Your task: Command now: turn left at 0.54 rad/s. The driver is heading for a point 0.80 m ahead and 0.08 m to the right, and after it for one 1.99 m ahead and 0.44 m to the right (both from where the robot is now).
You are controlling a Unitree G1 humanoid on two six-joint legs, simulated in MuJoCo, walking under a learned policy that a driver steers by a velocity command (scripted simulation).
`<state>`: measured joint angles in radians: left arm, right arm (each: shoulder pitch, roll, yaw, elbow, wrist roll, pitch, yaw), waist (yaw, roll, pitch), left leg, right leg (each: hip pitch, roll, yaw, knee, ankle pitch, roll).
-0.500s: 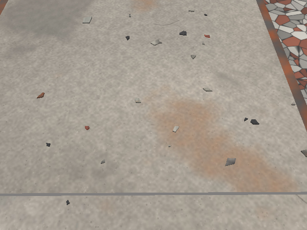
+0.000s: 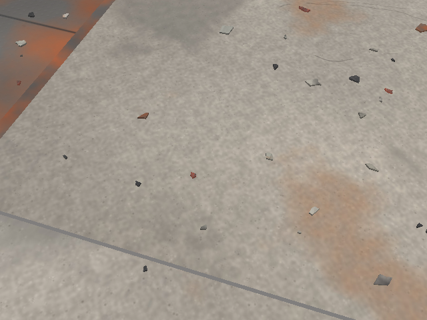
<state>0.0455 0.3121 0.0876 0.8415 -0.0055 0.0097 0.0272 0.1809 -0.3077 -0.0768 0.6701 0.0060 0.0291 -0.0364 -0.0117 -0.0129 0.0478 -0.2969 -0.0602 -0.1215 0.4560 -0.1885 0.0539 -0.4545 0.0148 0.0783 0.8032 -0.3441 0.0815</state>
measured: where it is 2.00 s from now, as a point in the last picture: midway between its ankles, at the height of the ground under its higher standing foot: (195, 219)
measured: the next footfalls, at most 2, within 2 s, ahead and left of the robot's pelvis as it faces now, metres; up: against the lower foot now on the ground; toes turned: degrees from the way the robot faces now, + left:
right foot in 0.14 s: +0.08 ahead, -0.12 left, +0.00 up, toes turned +4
left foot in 0.44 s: +0.01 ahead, +0.12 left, +0.00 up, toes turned +2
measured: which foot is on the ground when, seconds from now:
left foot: down 0.00-0.14, up 0.16-0.42, down 0.44-0.72, up 0.74-1.00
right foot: up 0.00-0.12, down 0.14-1.00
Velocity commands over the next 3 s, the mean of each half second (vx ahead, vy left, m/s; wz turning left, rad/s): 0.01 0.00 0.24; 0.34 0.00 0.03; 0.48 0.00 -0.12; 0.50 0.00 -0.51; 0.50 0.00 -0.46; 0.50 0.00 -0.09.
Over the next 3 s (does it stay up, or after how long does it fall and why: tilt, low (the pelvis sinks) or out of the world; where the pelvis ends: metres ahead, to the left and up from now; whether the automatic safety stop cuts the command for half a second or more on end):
stays up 1.20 -0.23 0.00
